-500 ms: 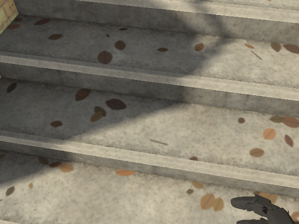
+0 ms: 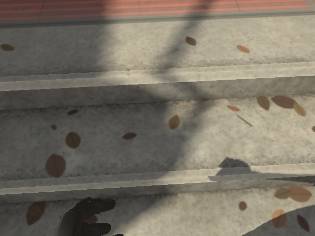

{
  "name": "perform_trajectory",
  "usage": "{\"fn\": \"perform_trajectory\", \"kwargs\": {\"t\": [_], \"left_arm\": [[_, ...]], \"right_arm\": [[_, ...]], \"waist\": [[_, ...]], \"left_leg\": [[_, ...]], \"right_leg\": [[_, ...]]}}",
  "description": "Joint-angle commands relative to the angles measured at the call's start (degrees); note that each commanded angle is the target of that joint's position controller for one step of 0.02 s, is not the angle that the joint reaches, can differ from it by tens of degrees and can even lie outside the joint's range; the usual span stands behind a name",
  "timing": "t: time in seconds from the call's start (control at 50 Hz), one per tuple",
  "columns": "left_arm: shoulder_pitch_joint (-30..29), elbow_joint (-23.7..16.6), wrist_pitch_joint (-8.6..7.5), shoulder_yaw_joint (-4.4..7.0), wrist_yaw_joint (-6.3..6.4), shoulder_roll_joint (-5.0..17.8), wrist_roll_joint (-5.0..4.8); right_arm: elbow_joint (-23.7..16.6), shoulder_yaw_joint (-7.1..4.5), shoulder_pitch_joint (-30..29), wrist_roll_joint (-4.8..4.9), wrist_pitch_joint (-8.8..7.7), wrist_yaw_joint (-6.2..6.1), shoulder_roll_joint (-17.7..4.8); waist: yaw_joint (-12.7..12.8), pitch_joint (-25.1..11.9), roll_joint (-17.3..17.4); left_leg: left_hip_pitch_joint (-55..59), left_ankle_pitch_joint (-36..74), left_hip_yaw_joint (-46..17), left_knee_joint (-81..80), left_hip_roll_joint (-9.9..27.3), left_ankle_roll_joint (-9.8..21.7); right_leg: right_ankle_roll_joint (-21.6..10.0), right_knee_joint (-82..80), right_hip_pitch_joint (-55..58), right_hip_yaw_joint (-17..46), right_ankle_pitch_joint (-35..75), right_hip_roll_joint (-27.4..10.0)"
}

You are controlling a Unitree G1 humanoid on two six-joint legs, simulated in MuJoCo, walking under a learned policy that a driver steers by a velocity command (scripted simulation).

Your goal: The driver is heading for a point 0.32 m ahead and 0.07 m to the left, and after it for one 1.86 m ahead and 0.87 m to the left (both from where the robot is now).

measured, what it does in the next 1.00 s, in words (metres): climbs, turning left: left foot 0.16 m higher, then right foot 0.16 m higher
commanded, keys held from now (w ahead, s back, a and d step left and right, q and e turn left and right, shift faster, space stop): w+q+shift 0.12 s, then q+shift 0.70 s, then shift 0.18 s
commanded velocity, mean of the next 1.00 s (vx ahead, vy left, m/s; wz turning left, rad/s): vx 0.35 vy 0.00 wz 0.70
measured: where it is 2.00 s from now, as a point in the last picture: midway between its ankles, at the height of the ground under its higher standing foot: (133, 141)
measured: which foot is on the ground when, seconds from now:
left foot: up 0.00-0.28, down 0.30-0.76, up 0.78-1.00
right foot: down 0.00-0.30, up 0.32-0.72, down 0.74-1.00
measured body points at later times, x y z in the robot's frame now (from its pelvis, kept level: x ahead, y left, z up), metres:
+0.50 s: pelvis +0.32 +0.04 +0.25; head +0.33 +0.04 +0.70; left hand +0.47 +0.32 +0.19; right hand +0.30 -0.20 +0.11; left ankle +0.36 +0.11 -0.47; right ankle +0.40 -0.12 -0.21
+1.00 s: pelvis +0.45 +0.01 +0.37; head +0.45 +0.01 +0.82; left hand +0.36 +0.29 +0.28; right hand +0.82 +0.00 +0.35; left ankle +0.36 +0.10 -0.20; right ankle +0.58 -0.06 -0.31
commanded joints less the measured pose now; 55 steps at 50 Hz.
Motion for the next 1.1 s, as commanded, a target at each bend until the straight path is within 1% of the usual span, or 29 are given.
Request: {"fn": "perform_trajectory", "kwargs": {"t": [0.02,0.04,0.08,0.12,0.18,0.22,0.24,0.26,0.28,0.3,0.32,0.34,0.36,0.38,0.42,0.48,0.54,0.64,0.7,0.74,0.76,0.78,0.8,0.82,0.84,0.88,0.96,1.04,1.1], "left_arm": [[17.9,10.0,-1.30,8.27,-0.95,15.9,-1.45],[18.6,15.0,-2.31,7.27,-1.25,12.2,-0.31],[20.2,19.7,-2.94,4.74,-2.52,1.7,0.19],[15.8,21.3,-4.06,4.20,-2.74,0.9,0.70],[14.4,24.1,-4.65,3.47,-2.18,3.8,-2.05],[12.8,19.8,-4.94,4.10,0.96,9.9,-6.09],[13.9,17.8,-6.61,6.66,1.50,20.0,-6.89],[10.3,20.8,-3.88,9.03,-7.79,29.6,7.04],[-2.6,14.4,-3.44,11.35,-8.73,29.4,8.08],[5.3,16.3,-1.46,11.22,-9.42,22.0,10.04],[30.5,19.1,-0.04,8.94,-12.36,12.2,6.36],[28.7,16.3,0.65,9.94,-10.53,16.5,1.57],[18.2,10.3,0.34,9.20,-7.66,14.6,-0.90],[14.3,7.9,0.38,7.72,-5.59,10.5,0.58],[13.7,6.0,0.60,4.06,-1.97,5.1,3.15],[5.7,1.1,-0.18,2.83,-0.84,5.7,-1.61],[1.5,-1.4,0.36,1.98,-1.13,5.1,-1.29],[-6.5,-6.0,1.28,2.69,0.68,5.3,-0.18],[-8.8,-8.1,1.00,3.08,0.45,4.6,-0.54],[-0.1,-7.0,1.83,5.27,0.42,7.6,-1.46],[10.4,-3.9,1.01,6.66,1.00,11.6,-2.46],[18.3,-2.3,1.70,7.64,1.09,16.0,-0.80],[17.6,-4.4,1.31,7.65,-0.93,17.7,2.01],[12.6,-3.6,-1.74,7.80,-1.39,18.5,0.19],[3.1,-2.6,-3.31,6.12,-1.80,11.8,-0.92],[0.3,1.1,-4.76,2.80,0.30,-1.4,-3.90],[4.5,2.7,-4.40,5.05,4.68,6.1,-2.37],[3.6,1.0,-4.16,4.53,2.17,9.3,-0.74],[-0.7,-0.6,-4.33,1.30,0.22,6.0,-1.49]], "right_arm": [[-18.3,0.24,-15.8,-4.61,-1.17,-0.46,1.5],[-21.2,2.07,-19.2,-4.46,-0.19,-1.43,6.6],[-23.1,4.12,-18.1,-3.36,2.49,-2.69,10.3],[-25.8,3.82,-23.0,-0.58,4.87,-3.78,8.0],[-31.9,4.72,-31.8,-0.83,5.47,-5.68,6.4],[-26.5,3.56,-18.5,-0.79,6.14,-3.83,0.5],[-22.9,2.23,-9.4,0.15,6.77,-4.04,-1.8],[-28.9,4.77,-7.1,-1.01,11.87,1.99,-0.3],[-19.1,1.65,8.0,0.90,12.33,3.68,-6.4],[-7.2,1.46,22.9,-1.24,14.21,1.36,-5.2],[-12.3,0.11,14.9,-3.23,14.29,1.22,-14.8],[-13.3,-2.44,7.2,-6.05,12.31,0.68,-15.9],[-12.4,-2.16,-3.3,-3.74,9.65,1.62,-13.0],[-8.2,0.73,-6.3,-2.18,7.31,2.49,-4.7],[-1.3,4.79,-6.8,-4.60,4.06,3.57,6.4],[-4.2,2.89,-4.5,-5.52,0.60,1.13,-0.9],[-4.8,2.74,1.1,-7.81,0.77,0.23,-5.9],[-12.3,1.90,3.8,-3.09,-1.25,0.68,-8.6],[-18.0,-0.06,-3.4,0.07,-2.18,0.00,-11.8],[-21.3,-2.77,-11.1,-0.02,-2.34,0.72,-15.9],[-22.8,-2.75,-12.9,-0.68,-2.01,1.69,-11.9],[-23.0,-0.96,-4.6,-3.78,-1.14,2.40,-1.9],[-19.6,-1.89,-4.5,-2.36,0.51,2.63,-4.8],[-19.6,-3.06,-7.6,-1.83,1.11,2.27,-8.1],[-18.3,-3.48,-10.7,-0.71,1.52,0.24,-11.3],[-19.6,-0.19,-14.4,-4.37,1.77,-2.62,-7.1],[-22.6,2.76,-21.0,-2.96,2.01,1.59,-3.6],[-22.3,0.98,-19.6,-4.34,1.66,1.62,-10.0],[-19.5,1.47,-13.8,-4.32,1.74,2.63,-7.6]], "waist": [[5.0,-11.3,-0.5],[2.7,1.5,-1.2],[-1.6,6.4,-4.5],[-4.5,10.3,-5.3],[-8.2,16.0,-2.1],[-11.8,-0.7,1.9],[-14.7,-13.1,-3.9],[-24.5,-22.9,-15.7],[-25.8,-16.7,-1.5],[-20.9,-21.1,8.3],[-3.8,-40.6,17.9],[-6.6,-29.9,1.4],[-5.3,-15.1,-0.5],[-0.5,-11.5,-1.1],[6.3,-5.7,-2.2],[2.9,-6.2,3.5],[1.5,-4.1,-0.3],[0.7,-2.1,8.0],[2.9,-3.7,9.3],[7.6,-8.5,10.9],[9.4,-19.2,4.2],[6.7,-33.5,-21.7],[9.4,-21.7,-23.3],[5.3,-8.6,-14.4],[1.5,-4.0,-11.8],[-0.3,-5.2,2.3],[2.5,-8.0,-5.1],[0.7,-8.0,-4.7],[-3.1,-5.0,-2.1]], "left_leg": [[-38.5,-3.3,-7.7,58.5,-6.3,3.5],[-48.3,-8.9,-6.5,64.1,-5.9,4.9],[-56.6,-17.3,-5.0,70.5,-5.2,6.6],[-53.9,-22.8,-1.3,63.5,-5.7,5.3],[-48.4,-25.8,4.8,39.9,-3.2,4.5],[-5.5,-13.9,16.6,16.3,-7.9,0.8],[6.4,-9.9,17.7,15.1,-10.1,0.1],[7.8,-1.0,8.9,3.0,-11.9,-0.4],[7.9,6.0,6.8,-22.6,-12.6,0.6],[20.7,21.9,-2.4,-38.9,-12.9,4.5],[35.3,74.3,-38.3,-26.0,4.6,30.5],[28.2,52.5,-51.8,-37.8,9.7,27.4],[17.4,29.7,-42.1,-36.7,8.8,19.8],[12.3,20.0,-33.6,-36.6,5.3,15.9],[-1.8,20.7,-17.0,-37.5,-0.9,11.0],[-15.3,2.1,-17.9,-42.9,-4.4,7.2],[-14.6,-10.6,-26.9,-41.7,-4.3,7.4],[-2.9,-5.9,-40.4,-43.1,1.7,8.5],[-3.7,26.3,-37.5,-45.9,2.5,8.6],[-5.2,51.9,-37.1,-44.2,2.7,9.5],[-7.8,52.3,-34.4,-31.9,-1.1,8.3],[-24.8,11.5,-25.1,-11.6,-14.5,-1.1],[-35.6,-23.1,-21.4,21.7,-16.6,-7.8],[-40.1,-17.9,-17.5,35.8,-12.2,-9.1],[-41.2,-13.5,-12.3,41.3,-7.0,-8.3],[-33.3,-15.3,-4.2,27.9,-0.8,-6.6],[-30.2,-13.1,-0.2,26.1,-1.5,-6.8],[-22.4,-7.3,-1.1,22.2,-0.8,-5.2],[-7.0,8.0,0.8,-8.0,4.7,-8.0]], "right_leg": [[-11.4,-44.9,38.1,43.5,6.1,-19.4],[-8.6,-45.1,31.6,32.8,14.3,-18.3],[-4.2,-48.1,27.8,17.1,20.0,-16.5],[-1.9,-58.8,17.7,7.2,17.0,-15.7],[0.9,-70.4,9.5,-7.9,39.4,-13.8],[-3.9,-67.3,1.9,-13.6,75.9,-8.4],[-5.8,-59.7,11.9,-11.0,102.5,-12.2],[-11.2,-50.8,17.9,-2.3,136.0,-24.9],[-6.6,-30.9,26.1,-3.0,133.9,-21.0],[-0.5,-2.7,18.0,-3.1,80.0,-13.7],[4.4,33.4,7.5,8.7,23.9,0.5],[3.0,48.9,-7.3,20.6,25.6,4.7],[2.7,55.6,-21.5,18.8,24.9,6.2],[0.1,52.9,-24.8,16.7,23.3,3.3],[-2.4,42.7,-23.2,9.8,23.1,-3.1],[3.4,47.5,-16.6,2.2,10.6,-3.8],[6.9,43.7,-22.2,4.8,14.7,-2.2],[11.5,29.0,-24.6,4.4,1.3,-3.8],[10.9,9.0,-4.2,-2.1,0.9,-1.0],[7.9,-8.2,15.4,-3.1,5.0,2.8],[1.0,-13.5,33.2,7.6,25.5,-1.3],[-21.6,-31.3,52.5,47.5,41.3,-22.0],[-29.4,-44.7,39.6,72.5,30.0,-33.4],[-24.6,-45.7,26.7,65.3,19.7,-30.0],[-17.7,-40.1,16.7,47.7,8.0,-26.1],[-8.7,-33.8,11.6,23.2,11.0,-19.5],[-7.4,-35.8,17.6,10.5,32.5,-15.0],[-3.5,-31.6,13.2,5.5,25.7,-16.6],[3.9,-22.8,5.0,0.2,21.1,-13.0]]}}
Keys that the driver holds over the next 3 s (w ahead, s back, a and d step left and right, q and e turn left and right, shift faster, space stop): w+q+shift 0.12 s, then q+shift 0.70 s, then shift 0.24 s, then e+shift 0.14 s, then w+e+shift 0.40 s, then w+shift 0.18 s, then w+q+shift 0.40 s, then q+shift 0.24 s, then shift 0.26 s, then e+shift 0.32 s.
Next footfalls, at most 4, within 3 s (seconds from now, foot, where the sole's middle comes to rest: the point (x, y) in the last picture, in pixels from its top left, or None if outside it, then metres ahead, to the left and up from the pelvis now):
0.30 left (132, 233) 0.40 0.11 -0.51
0.74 right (177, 148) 0.62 -0.04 -0.35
1.20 left None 0.38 0.13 -0.51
1.82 right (166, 130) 0.69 0.00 -0.35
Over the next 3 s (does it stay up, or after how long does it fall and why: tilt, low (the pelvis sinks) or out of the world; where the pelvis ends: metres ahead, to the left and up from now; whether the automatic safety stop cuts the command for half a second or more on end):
stays up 1.09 0.22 0.58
